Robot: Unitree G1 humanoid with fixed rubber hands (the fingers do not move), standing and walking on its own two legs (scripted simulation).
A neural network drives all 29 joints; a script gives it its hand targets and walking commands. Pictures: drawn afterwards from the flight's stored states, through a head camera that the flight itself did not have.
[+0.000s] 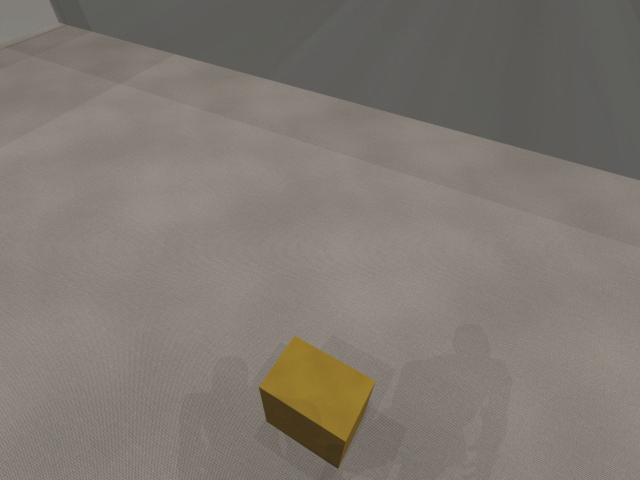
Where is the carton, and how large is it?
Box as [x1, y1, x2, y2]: [259, 336, 374, 468]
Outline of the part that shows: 294,336 259,386 266,420 337,468 363,415 374,380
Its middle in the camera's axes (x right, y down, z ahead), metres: +0.00 +0.46 +1.09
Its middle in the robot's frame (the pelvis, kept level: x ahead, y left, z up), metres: +0.44 -0.03 -0.64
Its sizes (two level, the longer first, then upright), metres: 0.248 0.167 0.274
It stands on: the floor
